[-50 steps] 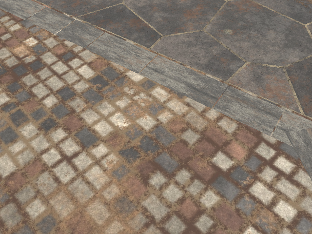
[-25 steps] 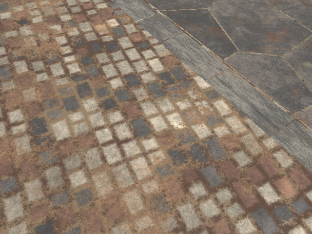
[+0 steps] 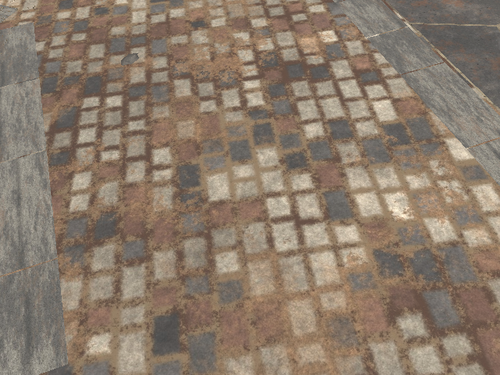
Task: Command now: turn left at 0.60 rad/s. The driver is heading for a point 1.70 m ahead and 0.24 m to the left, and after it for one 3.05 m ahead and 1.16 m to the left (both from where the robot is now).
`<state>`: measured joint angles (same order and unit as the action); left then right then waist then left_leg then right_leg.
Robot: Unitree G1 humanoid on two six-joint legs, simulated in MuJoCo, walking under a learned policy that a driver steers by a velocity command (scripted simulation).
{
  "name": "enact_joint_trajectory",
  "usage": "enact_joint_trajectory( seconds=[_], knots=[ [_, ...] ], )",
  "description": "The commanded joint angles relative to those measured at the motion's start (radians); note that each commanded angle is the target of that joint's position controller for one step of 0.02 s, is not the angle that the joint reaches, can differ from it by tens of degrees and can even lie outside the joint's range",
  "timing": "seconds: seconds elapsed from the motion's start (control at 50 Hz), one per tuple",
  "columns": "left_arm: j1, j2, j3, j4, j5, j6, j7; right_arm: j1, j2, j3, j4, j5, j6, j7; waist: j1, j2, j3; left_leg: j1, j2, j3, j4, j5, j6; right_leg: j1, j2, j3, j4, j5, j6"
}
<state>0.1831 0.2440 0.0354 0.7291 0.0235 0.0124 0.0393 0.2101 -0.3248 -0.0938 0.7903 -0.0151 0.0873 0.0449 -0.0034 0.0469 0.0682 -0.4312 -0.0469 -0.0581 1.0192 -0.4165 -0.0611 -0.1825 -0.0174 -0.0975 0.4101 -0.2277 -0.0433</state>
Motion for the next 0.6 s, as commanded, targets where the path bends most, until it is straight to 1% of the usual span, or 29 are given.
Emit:
enact_joint_trajectory(
  seconds=[0.02, 0.06, 0.12, 0.14, 0.16, 0.18, 0.2, 0.22, 0.24, 0.26, 0.28, 0.3, 0.32, 0.34, 0.38, 0.42, 0.46, 0.52, 0.6],
  knots=[
    [0.050, 0.180, 0.051, -0.033, 0.004, -0.008, -0.004, -0.060, -0.048, 0.001, -0.090, 0.005, -0.007, 0.007, 0.043, -0.201, -0.080, -0.073, 0.022, 0.048, -0.109, -0.031, 0.000, 0.179, -0.259, 0.155, -0.073, 0.413, -0.169],
    [0.036, 0.193, 0.056, -0.033, 0.006, -0.008, -0.015, -0.071, -0.040, 0.008, -0.104, 0.011, -0.008, 0.009, 0.042, -0.216, -0.084, 0.011, 0.028, 0.082, -0.197, -0.043, 0.018, 0.134, -0.264, 0.121, -0.057, 0.425, -0.163],
    [0.032, 0.217, 0.064, -0.026, 0.006, -0.004, -0.027, -0.066, -0.047, 0.010, -0.118, 0.018, -0.014, 0.008, 0.038, -0.236, -0.100, 0.099, 0.020, 0.124, -0.312, -0.038, 0.048, 0.106, -0.280, 0.097, -0.012, 0.457, -0.149],
    [0.027, 0.223, 0.066, -0.024, 0.002, -0.002, -0.029, -0.054, -0.046, 0.011, -0.119, 0.017, -0.018, 0.007, 0.027, -0.233, -0.105, 0.135, 0.016, 0.133, -0.376, -0.009, 0.061, 0.096, -0.283, 0.087, 0.015, 0.446, -0.135],
    [0.013, 0.225, 0.067, -0.023, -0.008, 0.002, -0.030, -0.027, -0.041, 0.012, -0.113, 0.011, -0.025, 0.003, 0.000, -0.212, -0.111, 0.204, 0.008, 0.141, -0.489, 0.073, 0.077, 0.060, -0.274, 0.058, 0.066, 0.401, -0.104],
    [0.026, 0.218, 0.067, -0.015, -0.011, 0.006, -0.032, 0.003, -0.054, 0.010, -0.103, -0.002, -0.035, -0.007, -0.023, -0.154, -0.117, 0.299, 0.007, 0.107, -0.623, 0.196, 0.092, -0.012, -0.257, 0.020, 0.146, 0.303, -0.047],
    [0.061, 0.177, 0.057, -0.021, -0.007, 0.012, -0.036, 0.036, -0.139, -0.008, -0.103, -0.020, -0.052, -0.020, -0.029, 0.065, -0.122, 0.422, 0.175, -0.159, -0.757, 0.263, 0.132, -0.189, -0.176, -0.063, 0.375, 0.039, 0.025],
    [0.011, 0.103, 0.033, -0.102, 0.001, 0.022, -0.030, 0.061, -0.290, -0.042, -0.119, -0.003, -0.057, -0.022, -0.027, 0.267, -0.090, 0.420, 0.434, -0.504, -0.733, 0.666, 0.293, -0.428, 0.010, -0.049, 0.526, -0.425, 0.081],
    [-0.042, 0.148, 0.039, -0.096, 0.005, 0.036, -0.015, 0.125, -0.248, -0.045, -0.101, 0.007, -0.057, -0.023, -0.089, 0.124, -0.125, 0.412, 0.425, -0.448, -0.703, 0.679, 0.373, -0.417, -0.015, 0.091, 0.662, -0.426, 0.080],
    [-0.037, 0.155, 0.043, -0.085, -0.010, 0.041, -0.018, 0.072, -0.186, -0.023, -0.101, 0.009, -0.055, -0.028, -0.046, 0.081, -0.078, 0.371, 0.358, -0.357, -0.703, 0.623, 0.358, -0.423, -0.029, 0.118, 0.695, -0.343, 0.074],
    [-0.020, 0.162, 0.047, -0.067, -0.018, 0.036, -0.023, -0.008, -0.142, -0.009, -0.112, 0.009, -0.050, -0.034, -0.008, 0.061, -0.041, 0.327, 0.280, -0.284, -0.716, 0.548, 0.309, -0.405, -0.042, 0.134, 0.662, -0.249, 0.070],
    [-0.009, 0.177, 0.053, -0.061, -0.007, 0.032, -0.026, -0.051, -0.124, -0.002, -0.121, 0.014, -0.049, -0.041, 0.009, 0.083, -0.040, 0.330, 0.232, -0.252, -0.716, 0.542, 0.278, -0.398, -0.041, 0.130, 0.645, -0.194, 0.072],
    [0.019, 0.183, 0.055, -0.044, 0.005, 0.032, -0.030, -0.058, -0.113, 0.002, -0.125, 0.014, -0.050, -0.045, 0.013, 0.093, -0.066, 0.336, 0.204, -0.229, -0.707, 0.598, 0.273, -0.375, -0.029, 0.120, 0.662, -0.160, 0.078],
    [0.032, 0.179, 0.054, -0.039, 0.007, 0.034, -0.034, -0.044, -0.115, 0.003, -0.124, 0.014, -0.052, -0.043, 0.014, 0.075, -0.090, 0.344, 0.198, -0.226, -0.699, 0.625, 0.273, -0.363, -0.018, 0.118, 0.672, -0.146, 0.083],
    [0.024, 0.163, 0.051, -0.044, 0.000, 0.039, -0.036, -0.012, -0.132, -0.003, -0.115, 0.014, -0.058, -0.039, 0.005, 0.048, -0.101, 0.358, 0.198, -0.247, -0.696, 0.608, 0.278, -0.371, -0.011, 0.123, 0.647, -0.137, 0.090],
    [0.000, 0.155, 0.048, -0.054, -0.001, 0.044, -0.032, 0.015, -0.141, -0.007, -0.108, 0.011, -0.059, -0.038, -0.009, 0.060, -0.087, 0.364, 0.196, -0.283, -0.701, 0.544, 0.284, -0.391, -0.007, 0.129, 0.595, -0.141, 0.094],
    [-0.004, 0.153, 0.046, -0.052, -0.002, 0.047, -0.029, 0.031, -0.134, -0.003, -0.104, 0.005, -0.059, -0.040, -0.019, 0.074, -0.086, 0.370, 0.203, -0.303, -0.704, 0.508, 0.291, -0.387, -0.004, 0.128, 0.544, -0.147, 0.093],
    [-0.023, 0.142, 0.041, -0.055, -0.006, 0.043, -0.025, 0.051, -0.129, 0.002, -0.092, -0.004, -0.061, -0.043, -0.033, 0.070, -0.089, 0.352, 0.209, -0.323, -0.693, 0.512, 0.296, -0.337, 0.002, 0.127, 0.473, -0.162, 0.081],
    [-0.024, 0.133, 0.033, -0.054, -0.016, 0.038, -0.021, 0.034, -0.125, 0.010, -0.080, -0.012, -0.060, -0.045, -0.029, 0.069, -0.091, 0.297, 0.205, -0.340, -0.665, 0.561, 0.286, -0.215, 0.024, 0.117, 0.361, -0.186, 0.054]
  ],
)
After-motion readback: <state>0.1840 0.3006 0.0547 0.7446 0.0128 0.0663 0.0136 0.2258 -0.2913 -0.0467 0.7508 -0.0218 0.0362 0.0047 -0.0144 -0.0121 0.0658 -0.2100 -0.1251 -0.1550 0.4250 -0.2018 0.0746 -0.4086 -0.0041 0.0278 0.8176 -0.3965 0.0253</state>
